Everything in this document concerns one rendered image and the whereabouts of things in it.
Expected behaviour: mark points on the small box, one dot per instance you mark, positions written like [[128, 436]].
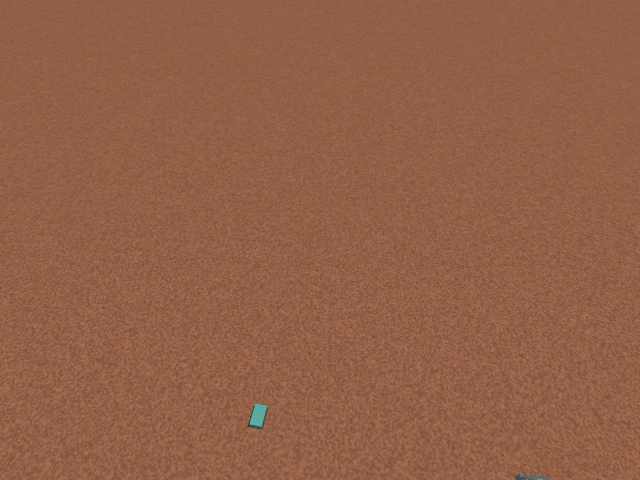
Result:
[[258, 416]]

